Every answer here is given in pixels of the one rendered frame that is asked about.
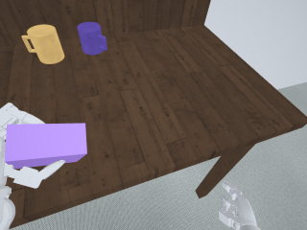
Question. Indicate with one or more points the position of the right robot hand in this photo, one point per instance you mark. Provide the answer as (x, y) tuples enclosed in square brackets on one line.
[(238, 213)]

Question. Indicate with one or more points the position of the table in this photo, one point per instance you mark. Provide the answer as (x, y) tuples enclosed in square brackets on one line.
[(167, 94)]

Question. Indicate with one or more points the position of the sponge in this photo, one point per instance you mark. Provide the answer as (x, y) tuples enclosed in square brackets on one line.
[(35, 145)]

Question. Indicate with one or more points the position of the left robot hand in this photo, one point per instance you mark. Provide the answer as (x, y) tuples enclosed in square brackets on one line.
[(10, 115)]

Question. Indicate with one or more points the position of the left robot forearm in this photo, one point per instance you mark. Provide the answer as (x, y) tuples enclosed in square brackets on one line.
[(7, 208)]

